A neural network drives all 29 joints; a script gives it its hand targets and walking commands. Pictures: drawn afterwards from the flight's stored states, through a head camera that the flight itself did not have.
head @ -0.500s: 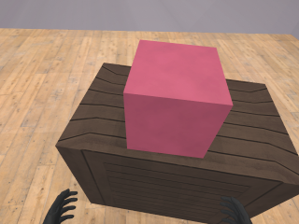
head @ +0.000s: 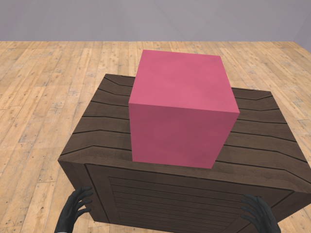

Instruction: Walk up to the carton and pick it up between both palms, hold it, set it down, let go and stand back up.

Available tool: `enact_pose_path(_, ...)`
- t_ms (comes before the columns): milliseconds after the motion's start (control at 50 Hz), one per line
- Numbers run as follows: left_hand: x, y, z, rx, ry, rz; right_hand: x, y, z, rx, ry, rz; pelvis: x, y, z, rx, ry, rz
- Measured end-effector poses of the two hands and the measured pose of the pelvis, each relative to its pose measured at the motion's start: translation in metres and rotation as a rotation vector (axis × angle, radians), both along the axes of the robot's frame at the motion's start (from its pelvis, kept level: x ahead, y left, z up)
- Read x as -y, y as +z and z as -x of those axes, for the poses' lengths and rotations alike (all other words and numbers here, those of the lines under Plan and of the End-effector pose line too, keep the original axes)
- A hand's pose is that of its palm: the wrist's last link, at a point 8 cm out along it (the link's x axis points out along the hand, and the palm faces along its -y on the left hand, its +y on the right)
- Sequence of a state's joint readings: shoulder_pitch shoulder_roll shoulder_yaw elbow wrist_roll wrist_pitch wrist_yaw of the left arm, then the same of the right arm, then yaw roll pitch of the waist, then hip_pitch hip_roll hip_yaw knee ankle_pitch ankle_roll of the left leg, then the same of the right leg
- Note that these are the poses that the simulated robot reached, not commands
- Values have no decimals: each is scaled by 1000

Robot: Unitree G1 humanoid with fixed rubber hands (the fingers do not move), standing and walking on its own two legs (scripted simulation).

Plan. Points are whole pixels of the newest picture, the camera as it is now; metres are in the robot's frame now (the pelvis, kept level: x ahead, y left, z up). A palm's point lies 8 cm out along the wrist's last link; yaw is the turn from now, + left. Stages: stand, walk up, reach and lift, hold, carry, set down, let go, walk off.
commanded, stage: reach and lift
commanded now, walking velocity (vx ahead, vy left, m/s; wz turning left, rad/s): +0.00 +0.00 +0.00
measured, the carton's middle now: (176, 108) +0.51 -0.04 +0.04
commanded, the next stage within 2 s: none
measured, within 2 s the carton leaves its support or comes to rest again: neither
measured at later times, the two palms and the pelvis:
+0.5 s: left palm (76, 187) +0.22 +0.20 +0.03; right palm (268, 199) +0.22 -0.25 +0.04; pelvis -0.02 -0.01 +0.00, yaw +0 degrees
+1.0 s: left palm (81, 142) +0.30 +0.21 +0.10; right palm (276, 161) +0.28 -0.27 +0.10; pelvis +0.00 -0.01 +0.00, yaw +0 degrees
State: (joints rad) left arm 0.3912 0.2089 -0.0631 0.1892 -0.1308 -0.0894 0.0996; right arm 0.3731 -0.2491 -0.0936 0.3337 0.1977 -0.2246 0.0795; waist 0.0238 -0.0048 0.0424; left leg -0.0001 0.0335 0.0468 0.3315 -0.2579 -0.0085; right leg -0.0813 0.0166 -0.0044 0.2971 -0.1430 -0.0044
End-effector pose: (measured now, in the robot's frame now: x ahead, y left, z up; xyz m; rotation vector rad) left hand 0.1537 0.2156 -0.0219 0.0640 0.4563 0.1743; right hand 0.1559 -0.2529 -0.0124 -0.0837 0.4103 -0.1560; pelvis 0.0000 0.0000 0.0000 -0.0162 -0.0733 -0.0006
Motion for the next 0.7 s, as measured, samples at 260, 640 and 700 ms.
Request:
enact_pose_path(260,9,28,-23,153,-33,30,-5,20,-24,118,-9,-63,6,-1,11,-7,18,-9)
enact_pose_path(640,10,81,-95,178,-70,59,1,71,-84,174,10,-59,7,1,12,-37,3,-17)
enact_pose_path(700,10,90,-106,173,-79,58,3,78,-91,176,10,-59,5,2,10,-41,-2,-15)
